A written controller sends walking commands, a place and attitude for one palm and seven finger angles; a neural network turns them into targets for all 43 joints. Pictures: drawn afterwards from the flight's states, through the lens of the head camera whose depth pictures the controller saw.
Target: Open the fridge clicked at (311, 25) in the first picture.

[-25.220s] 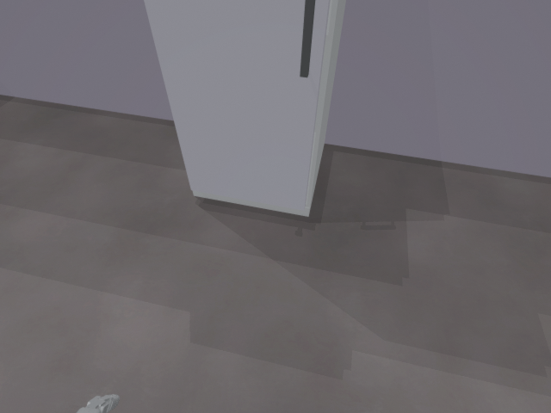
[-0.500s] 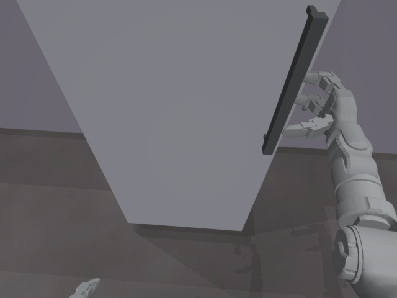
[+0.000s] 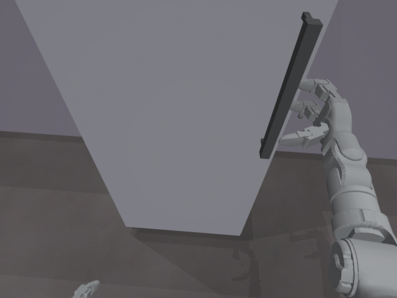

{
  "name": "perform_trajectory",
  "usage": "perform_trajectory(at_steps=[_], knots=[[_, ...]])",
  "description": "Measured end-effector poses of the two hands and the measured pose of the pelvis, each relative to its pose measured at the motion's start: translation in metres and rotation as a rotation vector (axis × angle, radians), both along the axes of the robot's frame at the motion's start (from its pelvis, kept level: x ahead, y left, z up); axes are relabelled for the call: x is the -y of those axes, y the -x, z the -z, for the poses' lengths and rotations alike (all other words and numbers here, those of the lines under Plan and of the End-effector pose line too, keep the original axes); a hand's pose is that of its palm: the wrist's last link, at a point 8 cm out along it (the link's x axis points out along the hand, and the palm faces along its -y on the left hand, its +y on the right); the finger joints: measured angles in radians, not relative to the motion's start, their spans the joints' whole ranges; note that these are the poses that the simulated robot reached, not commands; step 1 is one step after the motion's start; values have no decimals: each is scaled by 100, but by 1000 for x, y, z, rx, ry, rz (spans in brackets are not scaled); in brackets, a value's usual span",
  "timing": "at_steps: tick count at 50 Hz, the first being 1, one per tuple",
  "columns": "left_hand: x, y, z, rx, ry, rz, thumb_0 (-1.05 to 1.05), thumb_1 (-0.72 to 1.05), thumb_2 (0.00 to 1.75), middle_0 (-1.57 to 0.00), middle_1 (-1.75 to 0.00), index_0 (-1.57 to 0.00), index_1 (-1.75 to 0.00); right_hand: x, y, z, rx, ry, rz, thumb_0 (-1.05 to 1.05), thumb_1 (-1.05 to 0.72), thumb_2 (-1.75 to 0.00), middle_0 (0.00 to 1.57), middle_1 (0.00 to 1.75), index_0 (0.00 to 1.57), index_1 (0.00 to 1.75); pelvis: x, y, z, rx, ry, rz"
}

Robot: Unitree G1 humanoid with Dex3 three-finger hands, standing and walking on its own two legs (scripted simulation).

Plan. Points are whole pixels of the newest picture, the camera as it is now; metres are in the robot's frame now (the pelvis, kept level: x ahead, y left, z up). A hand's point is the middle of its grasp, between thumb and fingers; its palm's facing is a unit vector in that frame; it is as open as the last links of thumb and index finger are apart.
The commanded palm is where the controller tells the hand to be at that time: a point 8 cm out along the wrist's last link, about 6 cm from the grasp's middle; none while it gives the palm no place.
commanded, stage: slide the fingers in behind the handle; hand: right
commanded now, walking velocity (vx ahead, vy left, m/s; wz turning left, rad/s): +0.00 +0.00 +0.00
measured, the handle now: (281, 99) +0.50 -0.11 +0.16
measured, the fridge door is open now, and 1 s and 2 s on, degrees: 0 0 0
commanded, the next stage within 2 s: grip the handle and tug to test in 1.44 s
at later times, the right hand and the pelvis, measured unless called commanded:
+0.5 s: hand (286, 115) +0.44 -0.11 +0.17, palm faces -0.05 +1.00 +0.01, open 14.0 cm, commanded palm +0.41 -0.16 +0.17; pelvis +0.00 +0.00 +0.00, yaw +0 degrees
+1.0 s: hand (275, 114) +0.44 -0.09 +0.16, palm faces -0.05 +1.00 +0.01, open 14.0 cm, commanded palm +0.42 -0.15 +0.17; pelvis +0.00 +0.01 +0.00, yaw -1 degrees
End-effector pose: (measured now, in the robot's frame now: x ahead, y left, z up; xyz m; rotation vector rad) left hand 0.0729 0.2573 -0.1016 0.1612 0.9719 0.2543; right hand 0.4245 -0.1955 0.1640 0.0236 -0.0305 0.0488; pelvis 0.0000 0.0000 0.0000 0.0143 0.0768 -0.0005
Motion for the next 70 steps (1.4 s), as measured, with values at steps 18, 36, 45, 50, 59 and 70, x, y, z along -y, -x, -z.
perform_trajectory(at_steps=[18, 36, 45, 50, 59, 70], knots=[[10, -24, -5, 60, 18, 50, 1, 90, 90, -21, -30, -20, -30, -23, 4, -3, -1, 8, 6, -1, 51, -30, 30, 120, 30, 120, 0, 2, 0, 15, 2, 7], [-4, 3, 3, -8, 20, 11, 1, 91, 90, -21, -30, -20, -30, -47, 1, 0, -9, 7, -3, -1, 51, -30, 30, 120, 30, 120, -8, 3, -1, 15, 8, 3], [-7, -2, 3, -2, 26, 11, 1, 91, 90, -20, -30, -20, -30, -47, 0, -3, -2, 12, 3, -1, 50, -30, 30, 120, 30, 120, -12, 0, -2, 14, 10, 1], [-8, -9, 2, 4, 24, 24, 1, 91, 90, -20, -30, -20, -30, -50, 1, 0, -17, 13, -6, -1, 50, -30, 30, 120, 30, 120, -13, -1, -2, 15, 9, 8], [-6, -18, 1, 17, 22, 34, 1, 91, 90, -20, -30, -20, -30, -51, -4, 2, -11, 17, 4, -1, 50, -30, 30, 121, 30, 120, -12, -2, -1, 5, 10, 8], [-1, -20, 2, 12, 33, 28, 1, 91, 90, -21, -30, -20, -30, -49, -3, 0, 0, -2, 1, -1, 50, -30, 31, 121, 30, 120, -10, -8, -2, 10, 12, 1]])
